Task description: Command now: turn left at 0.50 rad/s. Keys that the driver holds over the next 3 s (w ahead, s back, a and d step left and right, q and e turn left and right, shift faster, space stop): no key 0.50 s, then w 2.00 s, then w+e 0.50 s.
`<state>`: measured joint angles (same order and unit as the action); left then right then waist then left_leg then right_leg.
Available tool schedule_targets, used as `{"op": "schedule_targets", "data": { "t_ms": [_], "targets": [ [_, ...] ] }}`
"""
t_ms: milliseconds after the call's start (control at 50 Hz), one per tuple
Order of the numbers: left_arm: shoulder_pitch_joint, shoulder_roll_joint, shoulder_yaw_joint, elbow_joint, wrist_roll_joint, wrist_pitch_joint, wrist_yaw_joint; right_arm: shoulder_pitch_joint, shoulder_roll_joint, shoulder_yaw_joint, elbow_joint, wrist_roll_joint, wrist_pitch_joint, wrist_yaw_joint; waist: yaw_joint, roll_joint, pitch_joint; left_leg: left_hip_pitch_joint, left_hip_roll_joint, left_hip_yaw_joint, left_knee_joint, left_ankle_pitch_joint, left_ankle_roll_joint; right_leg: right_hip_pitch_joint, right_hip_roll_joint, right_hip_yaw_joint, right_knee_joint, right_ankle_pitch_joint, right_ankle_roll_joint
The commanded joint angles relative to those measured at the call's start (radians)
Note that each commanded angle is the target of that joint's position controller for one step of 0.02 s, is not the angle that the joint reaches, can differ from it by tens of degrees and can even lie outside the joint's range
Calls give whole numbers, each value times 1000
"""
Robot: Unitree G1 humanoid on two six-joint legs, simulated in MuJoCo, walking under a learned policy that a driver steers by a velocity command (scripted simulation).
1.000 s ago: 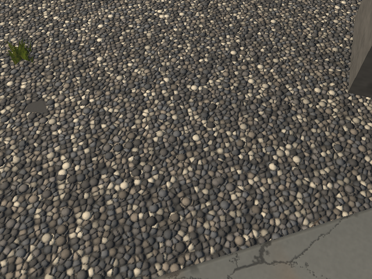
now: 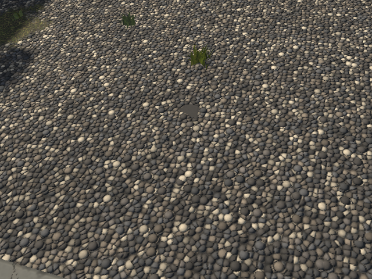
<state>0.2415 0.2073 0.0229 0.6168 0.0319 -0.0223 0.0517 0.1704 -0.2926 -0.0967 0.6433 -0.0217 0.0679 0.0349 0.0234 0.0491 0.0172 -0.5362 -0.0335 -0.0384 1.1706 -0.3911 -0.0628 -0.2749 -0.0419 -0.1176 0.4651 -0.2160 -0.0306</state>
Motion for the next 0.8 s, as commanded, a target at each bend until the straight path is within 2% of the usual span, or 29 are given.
{"op": "schedule_targets", "data": {
  "t_ms": [20, 80, 100, 140, 160, 180, 200, 220, 240, 280, 340, 400, 440, 460, 480, 500, 520, 540, 560, 600, 640, 660, 680, 700, 720, 740, 760, 780, 800],
  "targets": [
    [42, 151, 49, -53, 4, -9, -1, -73, -9, 13, -97, 4, -8, 8, 27, -216, -86, -67, 18, 30, -162, -49, 9, 198, -237, 195, -109, 253, -204],
    [11, 177, 59, -52, 11, -2, -14, -47, 7, 27, -93, 15, -14, 4, 16, -262, -94, 122, -1, 88, -383, -129, 48, 98, -219, 149, -77, 233, -186],
    [10, 183, 62, -44, 8, 1, -19, -21, 9, 30, -85, 17, -22, 1, 4, -266, -98, 187, -8, 105, -477, -80, 63, 75, -215, 142, -57, 252, -174],
    [28, 169, 59, -16, -8, 14, -25, 78, 17, 37, -41, 6, -51, -8, -47, -197, -94, 409, -32, 119, -778, 166, 85, -47, -177, 82, 40, 232, -99],
    [65, 119, 50, -14, -3, 19, -33, 114, -29, 30, -41, -16, -70, -11, -51, -27, -111, 556, 96, -79, -870, 201, 99, -188, -126, 15, 186, 35, -23],
    [38, 23, 17, -79, -8, 22, -38, 63, -155, 10, -95, -13, -82, -22, -36, 280, -95, 521, 411, -458, -918, 403, 212, -382, 9, -28, 320, -400, 63],
    [-30, 103, 35, -63, -15, 40, -26, 111, -108, 8, -92, -10, -87, -39, -113, 159, -108, 399, 415, -417, -894, 445, 310, -271, -34, 116, 438, -386, 69],
    [-39, 94, 35, -52, -28, 47, -33, 46, -40, 37, -89, -13, -89, -46, -58, 142, -59, 355, 362, -348, -900, 406, 314, -263, -26, 135, 477, -327, 76],
    [-32, 92, 35, -34, -25, 47, -38, -9, 4, 54, -90, -11, -91, -48, -28, 119, -25, 320, 303, -283, -921, 326, 276, -248, -31, 149, 454, -260, 76],
    [19, 110, 49, 13, -1, 49, -45, -33, 16, 62, -88, -2, -103, -53, -5, 126, -35, 340, 227, -195, -913, 416, 245, -214, -12, 129, 456, -179, 77],
    [46, 69, 39, 57, -11, 52, -54, 17, 35, 70, -62, -8, -120, -50, -7, 58, -78, 363, 214, -148, -890, 473, 236, -148, -1, 129, 399, -157, 78],
    [15, 41, 28, 67, -15, 54, -51, 32, 36, 69, -40, -9, -124, -47, -24, 96, -45, 322, 187, -141, -884, 333, 232, -78, 20, 111, 243, -159, 69],
    [22, 29, 24, 78, -15, 51, -44, 37, 32, 65, -25, -1, -120, -46, -19, 94, -34, 300, 177, -156, -858, 246, 230, -13, 36, 95, 97, -133, 55],
    [50, 15, 19, 92, -12, 45, -40, 31, 32, 64, -18, 10, -118, -45, 4, 64, -34, 265, 164, -154, -837, 196, 212, 66, 37, 89, -32, -28, 46],
    [58, 33, 20, 97, -2, 35, -34, 55, 42, 64, -4, 15, -122, -45, 5, 26, -39, 209, 160, -164, -827, 164, 179, 154, 2, 143, -82, 77, 39],
    [69, 68, 23, 88, 3, 21, -27, 67, 60, 68, 1, 13, -128, -42, 2, -10, -51, 159, 140, -154, -803, 141, 150, 223, -78, 231, -115, 158, 29],
    [33, 133, 39, 91, -6, 12, -28, 111, 78, 65, 1, 19, -126, -37, -54, -120, -38, 161, 51, -81, -817, 68, 140, 167, -79, 241, -68, 64, -1],
    [39, 126, 49, 100, -15, 12, -37, 90, 52, 59, 17, 9, -114, -36, -18, -147, -24, 222, 12, -29, -770, 13, 138, 67, -51, 241, -95, -201, -31],
    [59, 123, 50, 102, -14, 13, -41, 75, 24, 46, 12, -1, -105, -34, -4, -156, 7, 216, -6, -8, -705, -68, 142, 15, -50, 268, -144, -395, -51],
    [88, 148, 59, 106, -10, 21, -40, 71, 28, 39, 1, -10, -100, -23, 10, -237, 62, 133, -31, 47, -586, -104, 138, -1, -118, 387, -235, -591, -107],
    [87, 159, 65, 109, -16, 19, -47, 88, 48, 41, -3, -13, -111, -15, -6, -231, 77, 135, -18, 82, -549, -46, 144, -26, -181, 458, -267, -628, -151],
    [66, 155, 66, 104, -21, 16, -52, 111, 55, 41, 5, -13, -119, -11, -23, -209, 70, 198, -10, 78, -575, -32, 153, -68, -177, 446, -253, -600, -152],
    [25, 146, 63, 98, -29, 11, -58, 149, 63, 41, 16, -12, -125, -9, -59, -187, 58, 309, -6, 63, -623, -28, 167, -141, -152, 406, -223, -562, -139],
    [-43, 130, 59, 77, -31, 7, -61, 228, 44, 34, 37, -11, -131, -10, -109, -145, 52, 431, 11, 10, -694, -67, 189, -246, -95, 326, -141, -521, -109],
    [-123, 91, 46, 39, -35, 0, -63, 312, -26, 13, 57, -11, -137, -18, -149, 9, 65, 522, 115, -208, -842, -252, 237, -391, 9, 197, 55, -414, -55],
    [-155, 63, 38, 14, -22, -11, -64, 389, -99, -11, 73, -6, -139, -21, -171, 185, 69, 603, 290, -504, -1014, -417, 300, -512, 85, 54, 309, -270, -22],
    [-174, 104, 48, 8, 1, -20, -64, 399, -85, -8, 74, -8, -140, -24, -172, 122, 103, 593, 360, -618, -1057, -356, 343, -577, 55, 111, 446, -292, -36],
    [-150, 102, 51, 7, -2, -30, -72, 368, -78, -4, 67, -13, -146, -28, -130, 69, 98, 571, 367, -595, -1042, -261, 361, -574, 27, 142, 517, -253, -45],
    [-137, 102, 50, 9, -7, -37, -80, 335, -63, 1, 67, -13, -154, -29, -101, 28, 77, 570, 348, -532, -1036, -187, 348, -569, 5, 153, 545, -202, -49]
  ]
}}
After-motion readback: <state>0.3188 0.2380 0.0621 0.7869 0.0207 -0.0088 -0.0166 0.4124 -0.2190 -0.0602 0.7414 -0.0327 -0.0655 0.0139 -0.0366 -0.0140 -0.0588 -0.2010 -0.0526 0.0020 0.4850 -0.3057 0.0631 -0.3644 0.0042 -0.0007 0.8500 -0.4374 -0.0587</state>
